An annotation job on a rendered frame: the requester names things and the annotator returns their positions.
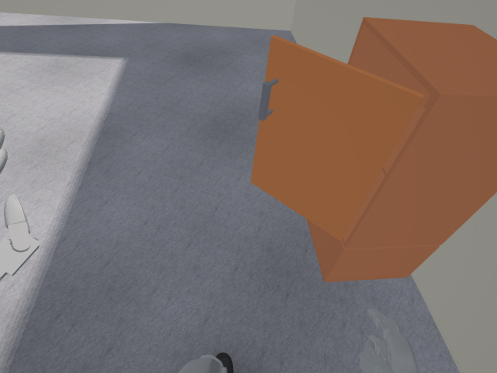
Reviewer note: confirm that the cupboard door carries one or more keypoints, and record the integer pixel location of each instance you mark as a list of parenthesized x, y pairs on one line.
[(332, 129)]

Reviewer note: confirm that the right robot hand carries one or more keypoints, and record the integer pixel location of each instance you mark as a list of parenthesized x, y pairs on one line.
[(393, 356)]

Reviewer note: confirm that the robot left foot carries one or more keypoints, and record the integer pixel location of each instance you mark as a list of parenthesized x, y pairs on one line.
[(226, 361)]

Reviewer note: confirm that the left robot hand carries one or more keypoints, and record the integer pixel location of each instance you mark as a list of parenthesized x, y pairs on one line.
[(16, 251)]

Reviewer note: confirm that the handle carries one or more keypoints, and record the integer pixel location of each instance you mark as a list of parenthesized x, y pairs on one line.
[(264, 103)]

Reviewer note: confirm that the robot left shin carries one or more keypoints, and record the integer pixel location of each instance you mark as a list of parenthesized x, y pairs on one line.
[(211, 356)]

